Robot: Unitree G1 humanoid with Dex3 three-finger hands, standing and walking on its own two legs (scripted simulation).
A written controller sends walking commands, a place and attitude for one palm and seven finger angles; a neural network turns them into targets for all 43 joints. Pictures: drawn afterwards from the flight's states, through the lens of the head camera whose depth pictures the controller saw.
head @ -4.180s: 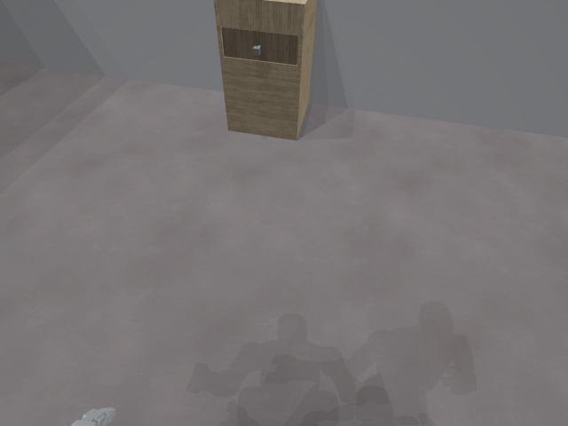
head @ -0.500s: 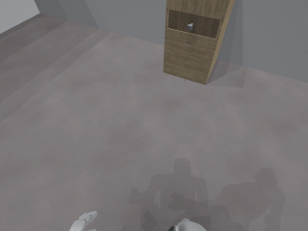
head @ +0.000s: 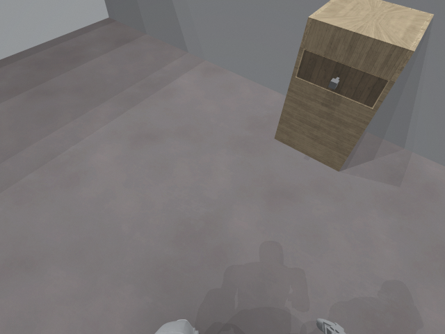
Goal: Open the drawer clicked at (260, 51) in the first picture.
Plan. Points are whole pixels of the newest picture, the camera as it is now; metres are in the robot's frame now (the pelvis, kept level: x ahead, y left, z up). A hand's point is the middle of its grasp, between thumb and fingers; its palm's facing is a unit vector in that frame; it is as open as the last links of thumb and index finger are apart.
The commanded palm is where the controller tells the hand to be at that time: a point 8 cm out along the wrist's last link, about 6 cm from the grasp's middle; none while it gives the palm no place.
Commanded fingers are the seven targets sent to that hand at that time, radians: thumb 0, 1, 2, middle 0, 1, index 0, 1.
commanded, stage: walk to a spot facing it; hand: left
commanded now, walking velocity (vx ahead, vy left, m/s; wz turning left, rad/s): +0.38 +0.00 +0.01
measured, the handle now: (335, 82) +1.20 -0.39 -0.22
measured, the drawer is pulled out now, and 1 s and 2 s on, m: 0.00 0.00 0.00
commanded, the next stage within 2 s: turn to face it in 0.98 s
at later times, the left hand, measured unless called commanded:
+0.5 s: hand (182, 237) +0.34 +0.13 -0.15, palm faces -0.08 -0.97 -0.24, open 7.4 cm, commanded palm none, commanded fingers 0.00 0.90 0.90 -0.20 -0.30 -0.20 -0.30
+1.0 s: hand (193, 251) +0.31 +0.10 -0.17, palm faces +0.22 -0.97 -0.13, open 7.3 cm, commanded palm none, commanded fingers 0.00 0.90 0.90 -0.20 -0.30 -0.20 -0.30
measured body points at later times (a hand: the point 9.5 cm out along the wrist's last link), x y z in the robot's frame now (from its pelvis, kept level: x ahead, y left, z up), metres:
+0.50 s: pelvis +0.21 -0.05 +0.00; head +0.23 -0.07 +0.45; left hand +0.34 +0.19 -0.13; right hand +0.10 -0.25 -0.16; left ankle +0.09 +0.09 -0.72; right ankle +0.31 -0.16 -0.72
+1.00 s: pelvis +0.42 -0.03 +0.01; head +0.44 -0.01 +0.46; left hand +0.30 +0.16 -0.15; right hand +0.56 -0.25 -0.13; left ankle +0.51 +0.08 -0.71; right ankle +0.31 -0.16 -0.72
